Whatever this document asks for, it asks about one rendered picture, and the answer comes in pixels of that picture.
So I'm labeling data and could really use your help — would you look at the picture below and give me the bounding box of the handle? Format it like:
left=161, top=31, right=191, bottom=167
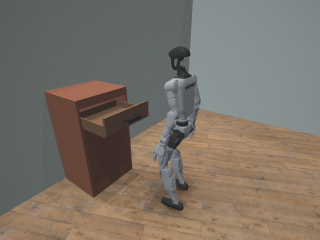
left=123, top=114, right=142, bottom=124

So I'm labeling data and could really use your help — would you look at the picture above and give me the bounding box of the right robot forearm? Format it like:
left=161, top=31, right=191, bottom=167
left=188, top=103, right=201, bottom=124

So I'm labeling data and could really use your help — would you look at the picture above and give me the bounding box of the left robot upper arm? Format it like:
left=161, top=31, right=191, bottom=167
left=164, top=79, right=180, bottom=120

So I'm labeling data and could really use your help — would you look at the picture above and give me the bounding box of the robot left hand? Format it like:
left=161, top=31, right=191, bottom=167
left=152, top=144, right=166, bottom=165

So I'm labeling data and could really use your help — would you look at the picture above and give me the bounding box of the cabinet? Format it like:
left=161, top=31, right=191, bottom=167
left=44, top=80, right=133, bottom=198

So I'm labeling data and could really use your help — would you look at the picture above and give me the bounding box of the left robot thigh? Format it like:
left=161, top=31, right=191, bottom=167
left=158, top=131, right=181, bottom=176

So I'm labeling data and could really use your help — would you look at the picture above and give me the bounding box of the drawer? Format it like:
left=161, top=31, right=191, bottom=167
left=80, top=99, right=149, bottom=138

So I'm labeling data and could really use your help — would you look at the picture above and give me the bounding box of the right robot upper arm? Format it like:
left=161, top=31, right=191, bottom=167
left=190, top=74, right=201, bottom=106

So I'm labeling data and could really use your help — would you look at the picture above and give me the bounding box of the left robot forearm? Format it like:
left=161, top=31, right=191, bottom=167
left=159, top=111, right=176, bottom=147

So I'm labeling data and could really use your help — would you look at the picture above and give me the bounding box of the robot right foot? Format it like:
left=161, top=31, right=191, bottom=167
left=175, top=178, right=189, bottom=190

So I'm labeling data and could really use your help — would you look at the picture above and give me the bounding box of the robot right hand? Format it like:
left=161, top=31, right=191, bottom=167
left=189, top=124, right=196, bottom=139

